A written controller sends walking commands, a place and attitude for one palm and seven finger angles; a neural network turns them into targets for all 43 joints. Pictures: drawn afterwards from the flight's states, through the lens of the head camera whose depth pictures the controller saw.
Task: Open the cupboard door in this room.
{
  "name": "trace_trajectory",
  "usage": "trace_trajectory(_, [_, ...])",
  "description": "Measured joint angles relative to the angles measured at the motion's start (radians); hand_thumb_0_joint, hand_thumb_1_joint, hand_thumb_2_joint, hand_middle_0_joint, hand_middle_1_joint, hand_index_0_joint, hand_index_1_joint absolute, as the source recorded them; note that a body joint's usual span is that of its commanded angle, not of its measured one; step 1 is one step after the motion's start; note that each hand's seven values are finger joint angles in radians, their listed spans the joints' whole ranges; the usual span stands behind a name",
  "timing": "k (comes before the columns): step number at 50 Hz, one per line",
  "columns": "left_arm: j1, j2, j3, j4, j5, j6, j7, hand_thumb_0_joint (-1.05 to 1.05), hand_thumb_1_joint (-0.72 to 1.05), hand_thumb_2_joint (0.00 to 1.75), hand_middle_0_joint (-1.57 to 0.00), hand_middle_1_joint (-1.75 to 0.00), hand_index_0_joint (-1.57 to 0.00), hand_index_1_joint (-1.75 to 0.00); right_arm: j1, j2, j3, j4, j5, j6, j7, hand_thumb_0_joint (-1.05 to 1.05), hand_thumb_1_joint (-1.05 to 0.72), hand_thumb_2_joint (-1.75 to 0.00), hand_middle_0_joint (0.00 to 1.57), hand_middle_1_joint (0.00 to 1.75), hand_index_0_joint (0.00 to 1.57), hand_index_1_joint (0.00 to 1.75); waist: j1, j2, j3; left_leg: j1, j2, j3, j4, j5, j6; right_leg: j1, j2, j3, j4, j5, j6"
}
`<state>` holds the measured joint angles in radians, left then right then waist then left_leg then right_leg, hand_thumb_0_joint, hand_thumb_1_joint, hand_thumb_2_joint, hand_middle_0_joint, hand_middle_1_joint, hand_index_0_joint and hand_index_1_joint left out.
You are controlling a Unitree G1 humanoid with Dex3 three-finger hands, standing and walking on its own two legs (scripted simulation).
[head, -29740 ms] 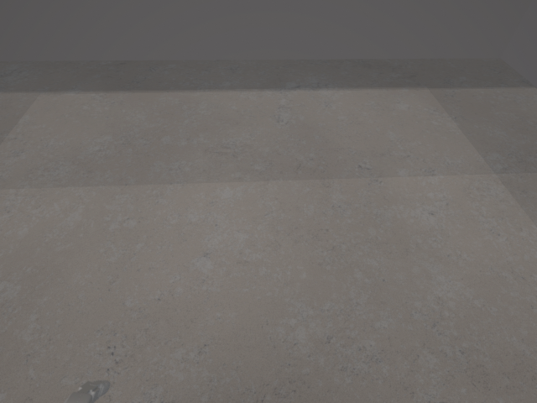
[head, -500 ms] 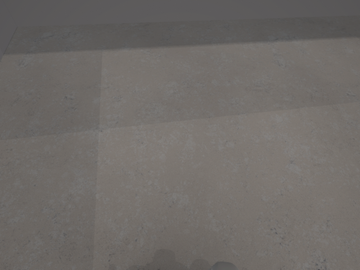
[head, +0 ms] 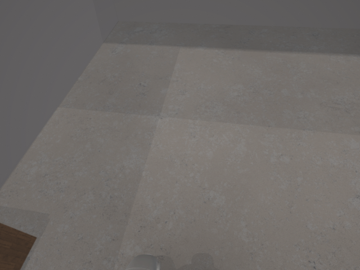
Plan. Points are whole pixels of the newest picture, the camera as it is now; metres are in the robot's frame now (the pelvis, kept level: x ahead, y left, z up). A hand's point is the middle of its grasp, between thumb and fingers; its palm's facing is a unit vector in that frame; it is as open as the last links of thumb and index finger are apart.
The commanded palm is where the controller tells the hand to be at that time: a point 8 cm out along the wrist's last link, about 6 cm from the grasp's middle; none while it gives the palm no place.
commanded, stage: turn to face it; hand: left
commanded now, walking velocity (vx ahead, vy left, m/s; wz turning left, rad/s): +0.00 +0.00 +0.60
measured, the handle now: out of the picture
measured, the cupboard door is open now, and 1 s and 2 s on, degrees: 0 0 0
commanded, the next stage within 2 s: none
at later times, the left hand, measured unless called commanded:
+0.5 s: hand out of the picture +0.06 +0.27 -0.16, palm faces +0.30 -0.91 -0.28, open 7.4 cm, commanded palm none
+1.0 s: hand out of the picture -0.07 +0.22 -0.19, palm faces +0.61 -0.76 -0.24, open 7.4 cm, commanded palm none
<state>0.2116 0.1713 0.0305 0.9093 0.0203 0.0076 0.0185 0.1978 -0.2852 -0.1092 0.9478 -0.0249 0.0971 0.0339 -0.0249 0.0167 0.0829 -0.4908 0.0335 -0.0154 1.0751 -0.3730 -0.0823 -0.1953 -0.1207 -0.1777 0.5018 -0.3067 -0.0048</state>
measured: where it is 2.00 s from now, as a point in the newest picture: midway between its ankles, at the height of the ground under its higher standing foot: outside the picture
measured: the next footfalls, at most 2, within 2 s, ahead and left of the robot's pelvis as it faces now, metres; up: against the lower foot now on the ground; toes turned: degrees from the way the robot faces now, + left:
left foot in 0.18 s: +0.00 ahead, +0.16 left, +0.00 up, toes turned +12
right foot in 0.56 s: +0.12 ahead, -0.08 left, +0.00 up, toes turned +16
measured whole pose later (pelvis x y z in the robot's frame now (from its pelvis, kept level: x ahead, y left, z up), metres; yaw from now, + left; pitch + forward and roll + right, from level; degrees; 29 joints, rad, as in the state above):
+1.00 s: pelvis +0.02 +0.03 -0.02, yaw +37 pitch -1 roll +0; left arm 0.24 0.24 0.05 0.91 0.02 0.02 0.01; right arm 0.14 -0.25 -0.07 0.94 -0.01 0.07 0.04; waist 0.01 -0.03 0.11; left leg -0.30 0.03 0.09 0.64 -0.32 -0.04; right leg -0.23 -0.20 -0.32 0.65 -0.36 0.04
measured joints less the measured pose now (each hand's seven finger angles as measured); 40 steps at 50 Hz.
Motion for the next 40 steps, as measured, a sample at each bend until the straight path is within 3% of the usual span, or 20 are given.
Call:
trace_trajectory(5, [0.020, 0.022, 0.006, 0.005, 0.007, 0.000, -0.005, 0.01, 0.90, 0.90, -0.21, -0.30, -0.20, -0.30, -0.050, 0.014, 0.022, 0.003, 0.008, -0.005, -0.001, 0.01, -0.91, -0.90, 0.19, 0.29, 0.20, 0.30, 0.032, -0.024, 0.024, 0.119, 0.012, 0.048, -0.250, -0.064, 0.007, -0.020, -0.043, -0.056, 0.045, -0.027, 0.021])
trace_trajectory(8, [0.037, 0.049, 0.017, 0.016, 0.003, 0.006, -0.006, 0.01, 0.90, 0.90, -0.21, -0.30, -0.21, -0.30, -0.075, 0.022, 0.034, -0.014, 0.012, -0.026, 0.000, 0.01, -0.91, -0.90, 0.19, 0.30, 0.20, 0.30, 0.043, -0.038, 0.026, 0.211, 0.001, 0.087, -0.465, 0.040, 0.024, -0.040, -0.073, -0.093, 0.112, -0.065, 0.047])
trace_trajectory(9, [0.044, 0.061, 0.022, 0.020, -0.001, 0.011, -0.007, 0.01, 0.90, 0.90, -0.21, -0.30, -0.21, -0.30, -0.082, 0.025, 0.036, -0.020, 0.011, -0.038, 0.001, 0.01, -0.91, -0.90, 0.19, 0.30, 0.20, 0.30, 0.045, -0.045, 0.022, 0.232, -0.006, 0.090, -0.516, 0.082, 0.057, -0.062, -0.085, -0.092, 0.164, -0.084, 0.055])
trace_trajectory(12, [0.032, 0.103, 0.037, 0.044, -0.005, 0.046, -0.001, 0.01, 0.90, 0.90, -0.20, -0.29, -0.20, -0.30, -0.104, 0.053, 0.046, -0.031, 0.012, -0.062, -0.003, 0.00, -0.91, -0.90, 0.20, 0.30, 0.20, 0.30, 0.055, -0.078, 0.031, 0.224, -0.023, 0.075, -0.480, 0.033, 0.091, -0.165, -0.058, 0.027, 0.423, -0.244, 0.077])
trace_trajectory(15, [0.008, 0.116, 0.045, 0.054, -0.007, 0.058, -0.002, 0.01, 0.91, 0.90, -0.20, -0.29, -0.20, -0.30, -0.097, 0.065, 0.052, -0.039, 0.008, -0.071, -0.016, 0.00, -0.91, -0.90, 0.20, 0.30, 0.20, 0.30, 0.047, -0.064, 0.022, 0.241, -0.021, 0.036, -0.519, 0.046, 0.087, -0.241, -0.014, 0.082, 0.571, -0.217, 0.089])
trace_trajectory(18, [-0.023, 0.115, 0.044, 0.034, -0.010, 0.049, -0.009, 0.01, 0.91, 0.90, -0.20, -0.29, -0.20, -0.30, -0.088, 0.066, 0.054, -0.036, 0.006, -0.071, -0.022, 0.00, -0.91, -0.90, 0.20, 0.30, 0.20, 0.30, 0.043, -0.050, 0.021, 0.260, -0.031, 0.002, -0.562, 0.075, 0.088, -0.278, 0.006, 0.122, 0.585, -0.160, 0.098])
trace_trajectory(22, [-0.065, 0.102, 0.037, 0.002, -0.013, 0.042, -0.010, 0.01, 0.91, 0.90, -0.20, -0.29, -0.20, -0.30, -0.068, 0.063, 0.053, -0.030, 0.003, -0.064, -0.021, 0.00, -0.90, -0.90, 0.20, 0.30, 0.20, 0.30, 0.030, -0.033, 0.018, 0.269, -0.049, -0.040, -0.579, 0.088, 0.083, -0.275, 0.023, 0.152, 0.487, -0.140, 0.104])
trace_trajectory(27, [-0.096, 0.076, 0.022, -0.034, -0.017, 0.022, -0.013, 0.01, 0.91, 0.90, -0.20, -0.29, -0.20, -0.30, -0.039, 0.052, 0.042, -0.023, 0.001, -0.046, -0.018, 0.00, -0.90, -0.90, 0.20, 0.30, 0.20, 0.30, 0.007, -0.004, 0.010, 0.241, -0.065, -0.098, -0.520, 0.060, 0.057, -0.170, 0.060, 0.141, 0.203, -0.064, 0.096])
trace_trajectory(29, [-0.095, 0.060, 0.014, -0.044, -0.011, 0.000, -0.011, 0.01, 0.91, 0.90, -0.20, -0.29, -0.20, -0.30, -0.030, 0.039, 0.032, -0.019, 0.007, -0.039, -0.017, 0.00, -0.90, -0.90, 0.20, 0.30, 0.20, 0.30, 0.004, 0.019, 0.008, 0.200, -0.070, -0.116, -0.423, 0.004, 0.048, -0.130, 0.068, 0.116, 0.119, 0.011, 0.059])
trace_trajectory(32, [-0.085, 0.029, -0.004, -0.052, -0.005, -0.013, -0.006, 0.01, 0.91, 0.90, -0.20, -0.29, -0.20, -0.30, -0.025, 0.017, 0.017, -0.009, 0.010, -0.023, -0.016, 0.00, -0.91, -0.90, 0.20, 0.30, 0.20, 0.30, -0.006, 0.041, 0.018, 0.094, -0.083, -0.078, -0.115, -0.128, 0.050, -0.108, 0.045, 0.068, 0.133, -0.011, -0.005])
trace_trajectory(35, [-0.059, 0.008, -0.009, -0.050, -0.003, -0.006, -0.002, 0.01, 0.90, 0.90, -0.20, -0.29, -0.20, -0.30, -0.023, 0.004, 0.009, 0.003, 0.006, -0.014, -0.004, 0.00, -0.91, -0.90, 0.20, 0.30, 0.20, 0.30, -0.005, 0.039, 0.020, 0.026, -0.063, -0.027, 0.083, -0.075, 0.039, -0.067, 0.023, 0.036, 0.085, 0.001, -0.009])
trace_trajectory(40, [-0.022, 0.003, -0.009, -0.034, 0.002, -0.001, 0.001, 0.01, 0.90, 0.90, -0.21, -0.29, -0.20, -0.30, -0.017, 0.009, 0.013, 0.010, 0.006, -0.006, 0.005, 0.00, -0.91, -0.90, 0.20, 0.30, 0.20, 0.30, -0.006, 0.015, 0.020, 0.020, -0.015, 0.010, 0.056, -0.029, 0.015, -0.022, -0.008, -0.027, 0.030, 0.017, -0.005])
